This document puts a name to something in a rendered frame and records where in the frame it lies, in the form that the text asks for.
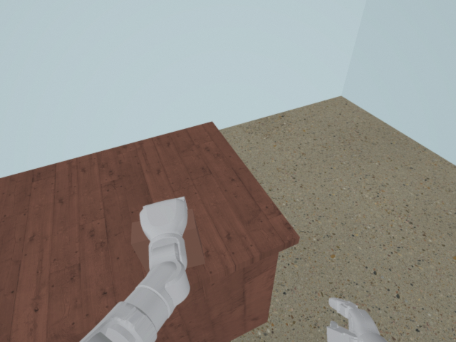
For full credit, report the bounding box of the left robot hand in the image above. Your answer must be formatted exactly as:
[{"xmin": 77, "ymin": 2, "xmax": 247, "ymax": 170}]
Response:
[{"xmin": 140, "ymin": 197, "xmax": 188, "ymax": 241}]

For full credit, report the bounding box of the robot left forearm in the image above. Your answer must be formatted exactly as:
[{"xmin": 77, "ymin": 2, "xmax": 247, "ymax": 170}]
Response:
[{"xmin": 79, "ymin": 233, "xmax": 190, "ymax": 342}]

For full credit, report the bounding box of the table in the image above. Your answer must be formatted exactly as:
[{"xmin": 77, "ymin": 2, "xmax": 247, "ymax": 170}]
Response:
[{"xmin": 0, "ymin": 122, "xmax": 300, "ymax": 342}]

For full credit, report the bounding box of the sponge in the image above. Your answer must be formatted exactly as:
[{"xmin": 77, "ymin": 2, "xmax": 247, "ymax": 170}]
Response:
[{"xmin": 131, "ymin": 209, "xmax": 205, "ymax": 274}]

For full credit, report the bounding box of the right robot hand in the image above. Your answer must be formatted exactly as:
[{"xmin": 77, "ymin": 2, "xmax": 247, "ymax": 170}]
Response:
[{"xmin": 326, "ymin": 297, "xmax": 380, "ymax": 342}]

